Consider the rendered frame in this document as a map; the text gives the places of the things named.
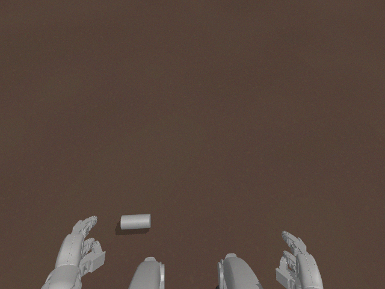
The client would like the left robot arm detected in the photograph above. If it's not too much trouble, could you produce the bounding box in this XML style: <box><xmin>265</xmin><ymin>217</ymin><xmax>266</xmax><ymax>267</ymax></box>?
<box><xmin>41</xmin><ymin>265</ymin><xmax>82</xmax><ymax>289</ymax></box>

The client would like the can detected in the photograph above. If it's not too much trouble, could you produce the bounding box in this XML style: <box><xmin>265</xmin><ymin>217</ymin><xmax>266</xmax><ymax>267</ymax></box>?
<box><xmin>120</xmin><ymin>214</ymin><xmax>151</xmax><ymax>229</ymax></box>

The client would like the left robot hand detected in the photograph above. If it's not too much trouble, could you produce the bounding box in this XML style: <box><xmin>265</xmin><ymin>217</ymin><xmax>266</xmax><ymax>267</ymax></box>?
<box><xmin>55</xmin><ymin>216</ymin><xmax>106</xmax><ymax>277</ymax></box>

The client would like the right robot hand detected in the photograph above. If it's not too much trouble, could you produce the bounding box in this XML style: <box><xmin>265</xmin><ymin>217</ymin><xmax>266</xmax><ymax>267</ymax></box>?
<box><xmin>276</xmin><ymin>231</ymin><xmax>323</xmax><ymax>289</ymax></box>

